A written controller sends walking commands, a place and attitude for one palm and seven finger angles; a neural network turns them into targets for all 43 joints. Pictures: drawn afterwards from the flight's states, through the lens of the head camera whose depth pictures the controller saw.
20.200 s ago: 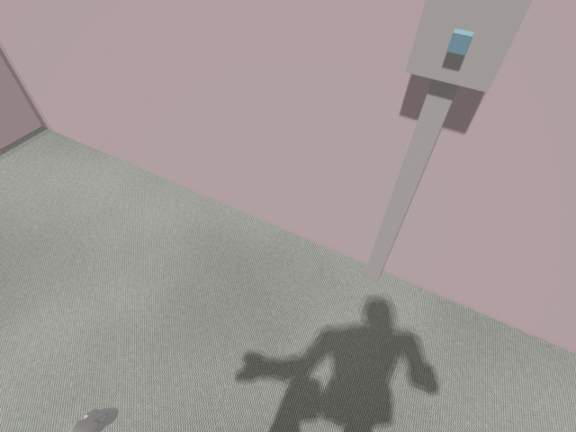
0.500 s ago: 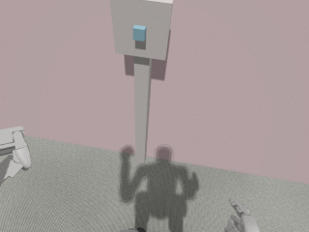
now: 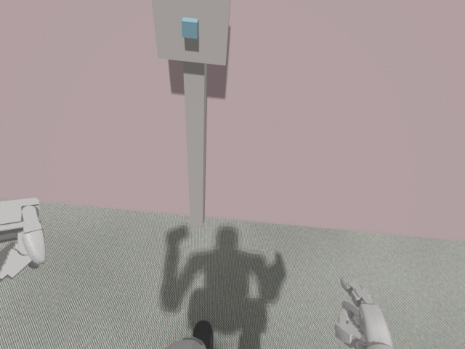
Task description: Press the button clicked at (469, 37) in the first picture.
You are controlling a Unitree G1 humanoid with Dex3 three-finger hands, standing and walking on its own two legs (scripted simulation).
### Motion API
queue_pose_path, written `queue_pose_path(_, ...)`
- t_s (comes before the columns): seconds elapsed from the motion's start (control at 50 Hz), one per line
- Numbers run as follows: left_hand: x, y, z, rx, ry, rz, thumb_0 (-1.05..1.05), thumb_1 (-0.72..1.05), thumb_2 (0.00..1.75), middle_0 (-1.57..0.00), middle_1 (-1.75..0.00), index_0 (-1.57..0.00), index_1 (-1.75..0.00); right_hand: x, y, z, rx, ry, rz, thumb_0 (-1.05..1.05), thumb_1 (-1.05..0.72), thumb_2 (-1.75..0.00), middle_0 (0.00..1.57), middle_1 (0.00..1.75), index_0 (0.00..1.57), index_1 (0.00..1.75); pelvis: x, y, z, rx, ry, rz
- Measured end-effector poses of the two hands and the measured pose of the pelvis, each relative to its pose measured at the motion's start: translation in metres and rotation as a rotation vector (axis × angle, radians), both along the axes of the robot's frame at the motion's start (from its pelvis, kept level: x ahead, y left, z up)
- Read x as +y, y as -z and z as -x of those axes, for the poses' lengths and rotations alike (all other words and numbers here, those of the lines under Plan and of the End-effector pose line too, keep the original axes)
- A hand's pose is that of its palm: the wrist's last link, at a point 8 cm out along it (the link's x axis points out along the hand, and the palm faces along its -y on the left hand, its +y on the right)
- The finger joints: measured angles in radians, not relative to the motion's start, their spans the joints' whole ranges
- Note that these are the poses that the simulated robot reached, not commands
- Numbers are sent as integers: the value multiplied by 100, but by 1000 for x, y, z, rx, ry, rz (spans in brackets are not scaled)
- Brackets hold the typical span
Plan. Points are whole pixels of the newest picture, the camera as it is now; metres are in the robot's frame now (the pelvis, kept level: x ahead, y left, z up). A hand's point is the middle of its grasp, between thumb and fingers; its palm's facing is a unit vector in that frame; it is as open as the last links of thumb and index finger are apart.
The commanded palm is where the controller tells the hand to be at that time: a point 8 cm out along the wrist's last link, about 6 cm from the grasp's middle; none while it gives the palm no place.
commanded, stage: stop stepping back and stand still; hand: left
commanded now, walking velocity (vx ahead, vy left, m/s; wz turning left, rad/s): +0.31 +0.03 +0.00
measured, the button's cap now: (190, 27) +0.76 +0.15 +0.21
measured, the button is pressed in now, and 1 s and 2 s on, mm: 0 0 0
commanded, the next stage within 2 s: let the arm hang, fingers relaxed in 1.88 s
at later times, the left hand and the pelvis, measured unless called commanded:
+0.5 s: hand out of the picture +0.09 +0.24 +0.19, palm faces +0.37 -0.74 -0.56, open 3.1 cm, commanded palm +0.03 +0.29 +0.19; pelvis -0.08 +0.01 -0.01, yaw +3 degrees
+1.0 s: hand out of the picture +0.13 +0.27 +0.18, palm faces +0.41 -0.77 -0.49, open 3.1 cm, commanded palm +0.07 +0.31 +0.19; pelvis -0.04 +0.03 +0.01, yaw +4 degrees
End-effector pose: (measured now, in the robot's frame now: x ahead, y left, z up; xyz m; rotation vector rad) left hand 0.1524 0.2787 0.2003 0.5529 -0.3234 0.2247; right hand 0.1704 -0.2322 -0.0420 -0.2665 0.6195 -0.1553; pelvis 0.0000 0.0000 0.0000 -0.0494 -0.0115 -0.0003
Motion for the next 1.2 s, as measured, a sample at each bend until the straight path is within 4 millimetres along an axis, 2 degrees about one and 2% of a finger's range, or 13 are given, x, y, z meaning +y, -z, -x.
queue_pose_path(0.06,-3,-1,41,-4,-23,12,2,89,90,-131,-150,-131,-150,-5,10,29,68,6,21,1,-90,-90,20,30,20,30,4,2,21,-6,13,-26)
queue_pose_path(0.12,8,-8,64,-84,-76,62,2,89,90,-132,-150,-131,-150,-2,9,60,146,35,37,1,-90,-90,20,30,20,30,6,-8,30,12,9,-45)
queue_pose_path(0.18,25,-7,70,-155,-140,112,2,89,90,-132,-150,-132,-150,4,5,82,140,37,67,1,-90,-90,20,30,20,30,13,-11,42,28,5,-48)
queue_pose_path(0.26,36,3,68,-171,-141,116,2,89,90,-132,-150,-132,-150,14,15,101,68,46,54,1,-90,-90,20,30,20,30,27,2,70,4,-20,-51)
queue_pose_path(0.36,19,-8,76,-103,-56,20,2,89,90,-131,-150,-131,-150,33,21,132,79,53,-72,1,-90,-90,20,30,20,30,20,-6,82,-9,-23,-61)
queue_pose_path(0.44,2,-17,94,-58,-36,-69,2,89,90,-131,-150,-131,-150,32,38,145,144,37,-112,1,-90,-90,20,30,20,30,11,-5,80,6,-29,-47)
queue_pose_path(0.48,-1,-13,102,-39,-61,-120,2,89,90,-131,-150,-131,-150,26,55,142,179,23,-115,1,-90,-90,20,30,21,30,7,5,82,17,-44,-56)
queue_pose_path(0.54,7,-5,110,-6,-133,-83,1,89,90,-131,-150,-131,-150,14,67,136,250,3,-85,1,-90,-90,20,30,21,30,7,4,86,-6,-61,-54)
queue_pose_path(0.66,21,0,111,28,-243,19,2,89,90,-131,-150,-131,-150,2,40,106,187,0,-31,1,-90,-90,20,30,20,30,10,-11,76,-4,-62,-84)
queue_pose_path(0.74,19,0,99,-30,-200,50,2,89,90,-131,-150,-131,-150,4,23,76,85,-28,26,1,-90,-90,20,30,20,30,18,-7,67,-11,-75,-63)
queue_pose_path(0.9,27,-8,72,-32,-176,-17,2,89,90,-131,-150,-131,-150,35,14,32,4,-61,-60,1,-90,-90,20,30,20,30,21,-7,53,-2,-72,-53)
queue_pose_path(1.08,33,9,61,104,-178,34,2,89,90,-131,-150,-131,-150,58,26,30,101,-75,-98,1,-90,-90,20,30,20,30,32,-11,41,15,-64,-54)
queue_pose_path(1.2,44,7,61,106,-177,23,2,89,90,-131,-150,-131,-150,61,26,39,125,-57,-84,1,-90,-90,20,30,20,30,39,-13,43,11,-62,-46)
